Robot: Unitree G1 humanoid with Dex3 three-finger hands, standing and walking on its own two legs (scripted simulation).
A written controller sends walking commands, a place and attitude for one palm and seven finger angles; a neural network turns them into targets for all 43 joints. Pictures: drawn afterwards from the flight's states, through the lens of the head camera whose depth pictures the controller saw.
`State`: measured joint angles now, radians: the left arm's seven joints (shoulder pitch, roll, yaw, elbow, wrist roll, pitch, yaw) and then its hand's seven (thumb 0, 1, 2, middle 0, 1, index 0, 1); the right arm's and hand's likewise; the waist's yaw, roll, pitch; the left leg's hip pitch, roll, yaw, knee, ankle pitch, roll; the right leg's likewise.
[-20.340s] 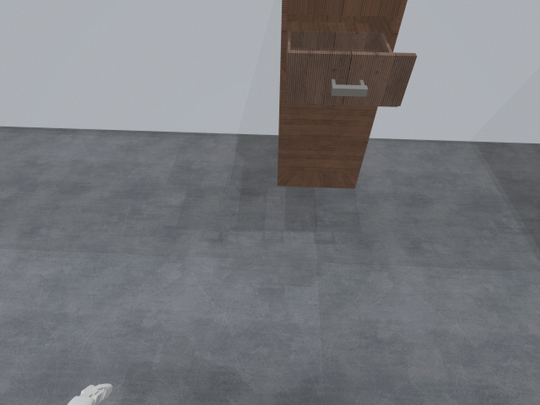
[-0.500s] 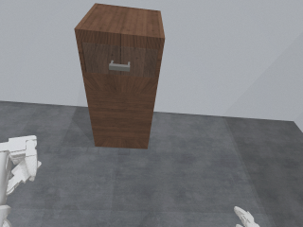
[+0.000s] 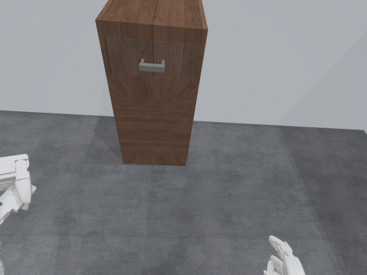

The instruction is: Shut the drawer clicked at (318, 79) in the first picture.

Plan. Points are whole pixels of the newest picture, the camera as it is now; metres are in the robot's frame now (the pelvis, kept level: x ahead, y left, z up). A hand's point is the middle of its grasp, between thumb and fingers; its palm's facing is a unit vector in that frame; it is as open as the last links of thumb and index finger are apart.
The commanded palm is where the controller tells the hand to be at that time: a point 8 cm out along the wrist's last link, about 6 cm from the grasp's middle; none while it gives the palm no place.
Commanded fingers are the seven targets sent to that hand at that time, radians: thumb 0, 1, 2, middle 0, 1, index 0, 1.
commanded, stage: stop stepping back and stand still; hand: left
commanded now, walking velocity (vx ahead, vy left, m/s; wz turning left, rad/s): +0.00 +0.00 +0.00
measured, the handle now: (152, 64) +0.87 +0.17 +0.00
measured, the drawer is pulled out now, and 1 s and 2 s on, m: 0.00 0.00 0.00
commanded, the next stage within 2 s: let the arm hang, fingers relaxed in 0.12 s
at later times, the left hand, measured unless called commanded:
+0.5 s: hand out of the picture +0.08 +0.19 -0.16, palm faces +0.02 -0.97 -0.22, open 3.1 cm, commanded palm none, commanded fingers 0.00 0.90 0.90 -0.80 -0.95 -0.80 -0.95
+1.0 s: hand out of the picture +0.01 +0.20 -0.16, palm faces +0.04 -0.97 -0.26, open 7.0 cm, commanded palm none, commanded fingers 0.00 0.90 0.90 -0.20 -0.30 -0.20 -0.30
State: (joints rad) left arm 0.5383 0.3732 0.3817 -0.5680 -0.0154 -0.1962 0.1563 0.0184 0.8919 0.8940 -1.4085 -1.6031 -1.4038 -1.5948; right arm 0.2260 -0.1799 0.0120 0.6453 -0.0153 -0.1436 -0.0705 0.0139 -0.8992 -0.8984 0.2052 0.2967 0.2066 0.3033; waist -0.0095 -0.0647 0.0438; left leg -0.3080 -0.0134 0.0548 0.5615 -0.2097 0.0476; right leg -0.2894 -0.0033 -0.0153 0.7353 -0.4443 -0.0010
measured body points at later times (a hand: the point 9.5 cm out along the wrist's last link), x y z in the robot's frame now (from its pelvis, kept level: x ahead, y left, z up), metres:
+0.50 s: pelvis +0.01 +0.00 +0.00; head +0.02 +0.01 +0.45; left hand +0.08 +0.24 -0.14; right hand +0.12 -0.25 -0.12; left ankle +0.06 +0.09 -0.73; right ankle +0.02 -0.11 -0.73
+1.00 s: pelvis +0.01 +0.00 +0.01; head +0.02 -0.01 +0.46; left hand +0.01 +0.25 -0.14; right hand +0.03 -0.23 -0.15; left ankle +0.06 +0.09 -0.73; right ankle +0.02 -0.11 -0.73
